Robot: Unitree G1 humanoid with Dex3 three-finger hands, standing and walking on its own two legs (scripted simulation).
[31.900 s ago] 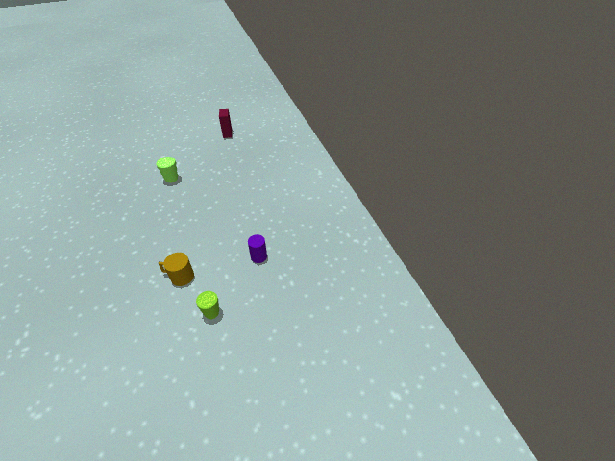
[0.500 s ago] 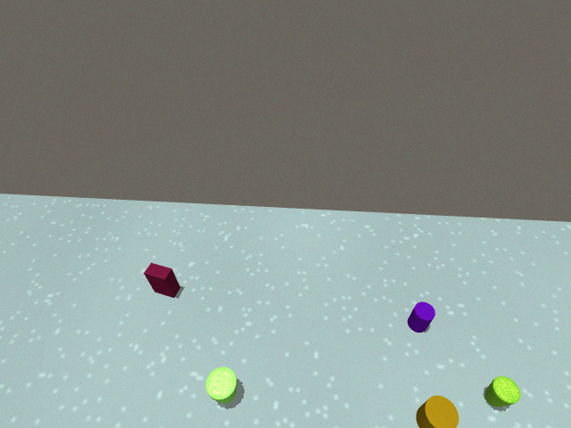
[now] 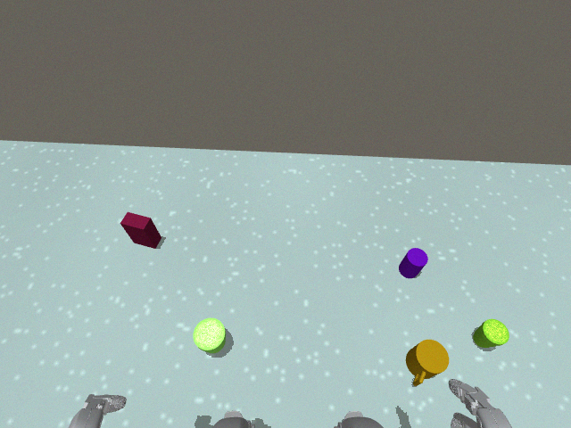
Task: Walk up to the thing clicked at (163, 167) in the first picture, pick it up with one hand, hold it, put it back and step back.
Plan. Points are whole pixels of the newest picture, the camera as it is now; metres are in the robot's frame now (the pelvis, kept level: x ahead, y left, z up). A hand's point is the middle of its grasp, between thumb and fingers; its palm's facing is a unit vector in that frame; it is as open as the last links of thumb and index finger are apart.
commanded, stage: rise first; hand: left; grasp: from above
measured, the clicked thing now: (212, 338) +0.43 +0.23 -0.66
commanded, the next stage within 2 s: none
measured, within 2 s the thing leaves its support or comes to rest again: neither
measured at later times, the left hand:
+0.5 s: hand (145, 411) +0.20 +0.28 -0.29, palm faces -0.39 -0.65 -0.65, open 14.2 cm
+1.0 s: hand (165, 371) +0.30 +0.29 -0.45, palm faces -0.47 -0.24 -0.85, open 14.1 cm
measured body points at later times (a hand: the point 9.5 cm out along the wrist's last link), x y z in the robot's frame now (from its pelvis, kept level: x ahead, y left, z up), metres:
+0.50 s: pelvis -0.03 +0.00 -0.14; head +0.13 +0.02 +0.28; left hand +0.22 +0.31 -0.25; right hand +0.17 -0.27 -0.24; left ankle +0.01 +0.12 -0.68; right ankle +0.00 -0.14 -0.68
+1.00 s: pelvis -0.09 +0.00 -0.31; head +0.11 +0.03 +0.09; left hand +0.32 +0.30 -0.40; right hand +0.00 -0.28 -0.43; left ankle +0.01 +0.12 -0.68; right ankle +0.00 -0.14 -0.68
